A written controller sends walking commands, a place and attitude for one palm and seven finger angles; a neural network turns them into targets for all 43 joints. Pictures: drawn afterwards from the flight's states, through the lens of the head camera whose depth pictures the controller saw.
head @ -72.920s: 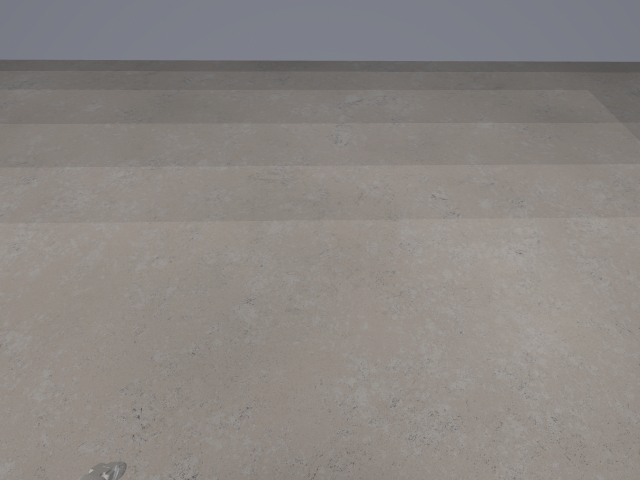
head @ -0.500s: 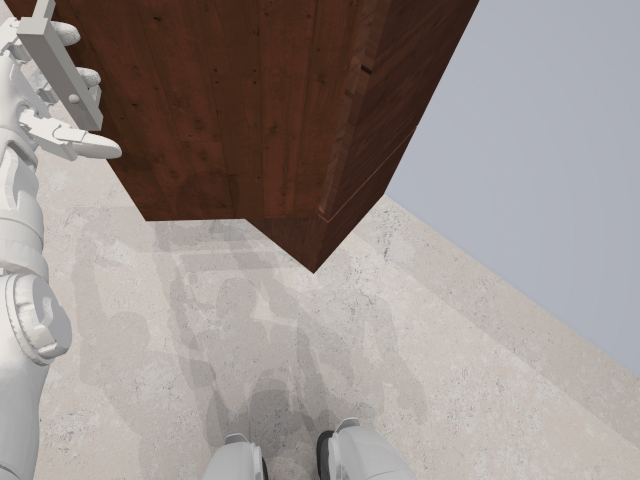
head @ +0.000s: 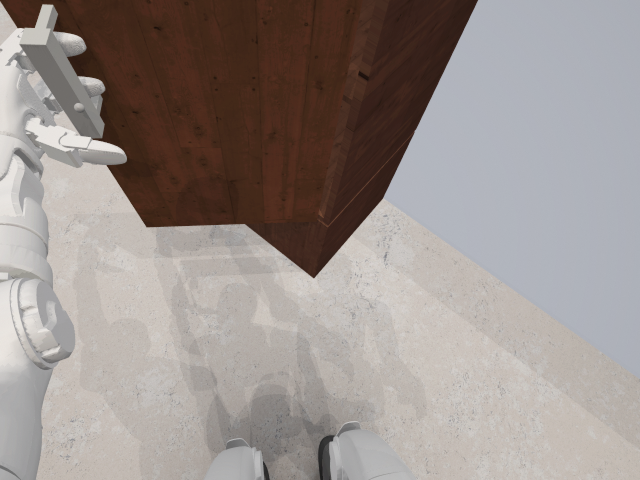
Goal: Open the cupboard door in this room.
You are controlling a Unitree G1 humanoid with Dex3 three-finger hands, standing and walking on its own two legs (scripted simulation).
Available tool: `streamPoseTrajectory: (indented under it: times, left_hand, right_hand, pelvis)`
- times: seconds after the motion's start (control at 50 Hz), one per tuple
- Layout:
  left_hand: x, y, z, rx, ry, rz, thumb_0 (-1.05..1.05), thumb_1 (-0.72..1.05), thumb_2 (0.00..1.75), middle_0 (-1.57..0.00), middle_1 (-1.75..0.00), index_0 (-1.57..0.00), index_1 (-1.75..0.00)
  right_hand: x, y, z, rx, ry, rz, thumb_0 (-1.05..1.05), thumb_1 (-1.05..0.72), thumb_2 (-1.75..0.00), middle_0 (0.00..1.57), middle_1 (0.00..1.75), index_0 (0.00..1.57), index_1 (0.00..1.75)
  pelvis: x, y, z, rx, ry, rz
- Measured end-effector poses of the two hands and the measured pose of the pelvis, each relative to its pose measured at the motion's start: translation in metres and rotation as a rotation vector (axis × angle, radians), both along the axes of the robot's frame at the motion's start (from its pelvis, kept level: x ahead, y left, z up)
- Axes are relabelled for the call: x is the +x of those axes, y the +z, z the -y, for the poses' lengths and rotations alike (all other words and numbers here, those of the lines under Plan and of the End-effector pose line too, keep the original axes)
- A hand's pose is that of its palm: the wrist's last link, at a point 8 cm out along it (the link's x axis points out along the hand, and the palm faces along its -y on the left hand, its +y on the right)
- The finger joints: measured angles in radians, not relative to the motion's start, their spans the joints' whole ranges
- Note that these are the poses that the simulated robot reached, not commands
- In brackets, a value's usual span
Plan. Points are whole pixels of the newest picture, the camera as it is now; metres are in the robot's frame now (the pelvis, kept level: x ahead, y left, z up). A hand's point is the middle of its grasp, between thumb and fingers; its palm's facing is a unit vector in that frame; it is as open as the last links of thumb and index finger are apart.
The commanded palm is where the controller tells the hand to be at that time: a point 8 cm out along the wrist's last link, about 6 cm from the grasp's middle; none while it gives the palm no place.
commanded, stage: close the thumb around the handle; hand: left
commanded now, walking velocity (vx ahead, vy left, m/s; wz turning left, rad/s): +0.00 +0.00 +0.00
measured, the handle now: (71, 76) +0.58 +0.23 +0.10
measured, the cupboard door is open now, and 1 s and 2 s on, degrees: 44 46 65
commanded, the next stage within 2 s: pull the door open along its arc in 0.62 s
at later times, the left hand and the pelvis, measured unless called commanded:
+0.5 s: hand (82, 105) +0.53 +0.21 +0.10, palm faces +0.00 -1.00 +0.00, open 6.2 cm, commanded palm +0.51 +0.25 +0.09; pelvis +0.00 +0.01 +0.00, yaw +0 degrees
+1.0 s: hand (89, 115) +0.52 +0.21 +0.10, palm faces +0.00 -1.00 -0.01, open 5.6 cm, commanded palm +0.47 +0.25 +0.09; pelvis +0.00 +0.00 +0.00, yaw -1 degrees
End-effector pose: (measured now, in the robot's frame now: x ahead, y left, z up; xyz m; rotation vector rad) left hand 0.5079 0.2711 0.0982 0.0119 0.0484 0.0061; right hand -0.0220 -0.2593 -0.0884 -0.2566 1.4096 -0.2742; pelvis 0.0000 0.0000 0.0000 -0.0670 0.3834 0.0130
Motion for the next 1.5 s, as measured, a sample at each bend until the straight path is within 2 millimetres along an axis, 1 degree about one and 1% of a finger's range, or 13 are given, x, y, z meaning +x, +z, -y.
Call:
streamPoseTrajectory:
  times: [0.16, 0.48, 0.54, 0.6, 0.84, 0.98, 1.06, 1.12, 1.22, 1.3, 1.4, 1.46, 1.5]
  left_hand:
    - [0.0, 0.0, -0.003, -0.008, -0.006, 0.006, -0.01, -0.25, 0.41, -0.32, -1.23, -0.32, -1.23]
    - [0.003, 0.0, 0.003, -0.006, -0.005, 0.014, 0.01, 0.58, 0.76, -0.38, -1.32, -0.37, -1.32]
    - [0.003, 0.0, 0.006, -0.004, -0.018, 0.01, 0.0, 0.69, 0.81, -0.39, -1.33, -0.38, -1.33]
    - [0.004, 0.0, 0.009, -0.008, -0.018, 0.005, 0.0, 0.74, 0.84, -0.39, -1.34, -0.39, -1.34]
    - [0.003, 0.0, 0.01, -0.002, -0.003, 0.005, 0.0, 0.74, 0.84, -0.37, -1.35, -0.38, -1.35]
    - [-0.008, -0.001, 0.011, -0.005, -0.004, 0.021, 0.0, 0.75, 0.81, -0.36, -1.35, -0.37, -1.35]
    - [-0.023, -0.002, 0.013, -0.005, -0.008, 0.03, 0.0, 0.74, 0.78, -0.36, -1.35, -0.37, -1.35]
    - [-0.039, -0.002, 0.016, -0.007, -0.015, 0.038, 0.0, 0.73, 0.75, -0.36, -1.35, -0.37, -1.35]
    - [-0.078, -0.003, 0.026, -0.018, -0.022, 0.055, 0.0, 0.7, 0.73, -0.37, -1.35, -0.35, -1.35]
    - [-0.103, -0.006, 0.04, -0.08, 0.146, 0.072, 0.01, 0.68, 0.73, -0.37, -1.35, -0.37, -1.35]
    - [-0.113, -0.005, 0.056, -0.058, 0.373, 0.066, -0.01, 0.7, 0.77, -0.38, -1.35, -0.38, -1.35]
    - [-0.115, -0.004, 0.064, -0.027, 0.462, 0.059, -0.02, 0.71, 0.8, -0.37, -1.35, -0.39, -1.35]
    - [-0.116, -0.003, 0.067, -0.016, 0.494, 0.055, -0.02, 0.72, 0.81, -0.37, -1.35, -0.37, -1.35]
  right_hand:
    - [-0.004, -0.001, -0.003, 0.001, 0.001, -0.025, 0.0, -0.9, -0.9, 0.21, 0.3, 0.2, 0.3]
    - [-0.012, 0.001, -0.007, 0.006, -0.016, -0.039, 0.0, -0.9, -0.9, 0.21, 0.3, 0.2, 0.3]
    - [-0.012, 0.0, -0.008, 0.008, -0.014, -0.04, 0.0, -0.9, -0.9, 0.21, 0.3, 0.2, 0.3]
    - [-0.011, -0.001, -0.008, 0.009, -0.013, -0.036, 0.0, -0.9, -0.9, 0.21, 0.3, 0.2, 0.3]
    - [-0.012, -0.002, -0.004, 0.009, -0.012, -0.024, 0.0, -0.9, -0.9, 0.21, 0.3, 0.2, 0.3]
    - [-0.007, 0.001, -0.002, 0.019, -0.028, -0.006, 0.01, -0.9, -0.9, 0.21, 0.3, 0.2, 0.3]
    - [0.007, 0.002, -0.001, 0.031, -0.033, 0.034, 0.01, -0.9, -0.9, 0.2, 0.3, 0.2, 0.3]
    - [0.024, 0.004, -0.001, 0.044, -0.029, 0.086, 0.01, -0.9, -0.9, 0.2, 0.3, 0.2, 0.3]
    - [0.067, 0.006, -0.003, 0.072, 0.009, 0.211, 0.01, -0.9, -0.9, 0.2, 0.3, 0.2, 0.3]
    - [0.106, 0.004, -0.008, 0.094, 0.091, 0.304, 0.01, -0.9, -0.9, 0.2, 0.3, 0.2, 0.3]
    - [0.141, -0.002, -0.016, 0.11, 0.198, 0.379, 0.01, -0.9, -0.9, 0.2, 0.3, 0.2, 0.3]
    - [0.148, -0.005, -0.02, 0.119, 0.223, 0.408, 0.01, -0.9, -0.9, 0.2, 0.3, 0.2, 0.3]
    - [0.146, -0.008, -0.021, 0.125, 0.225, 0.415, 0.01, -0.9, -0.9, 0.2, 0.3, 0.2, 0.3]
  pelvis:
    - [0.001, 0.0, -0.002, -0.003, 0.002, -0.005]
    - [0.002, 0.0, -0.006, -0.005, 0.0, -0.004]
    - [0.002, 0.0, -0.006, -0.004, 0.001, -0.003]
    - [0.002, 0.0, -0.005, -0.003, 0.0, -0.002]
    - [-0.002, -0.001, -0.002, 0.0, -0.004, -0.006]
    - [0.003, 0.003, -0.001, 0.007, -0.02, 0.006]
    - [0.009, 0.007, -0.001, 0.011, -0.028, 0.023]
    - [0.013, 0.011, -0.002, 0.016, -0.032, 0.041]
    - [0.019, 0.017, -0.002, 0.023, -0.031, 0.077]
    - [0.016, 0.017, -0.002, 0.026, -0.01, 0.101]
    - [0.005, 0.012, 0.003, 0.034, 0.02, 0.114]
    - [-0.001, 0.01, 0.007, 0.038, 0.027, 0.115]
    - [-0.005, 0.009, 0.01, 0.04, 0.029, 0.118]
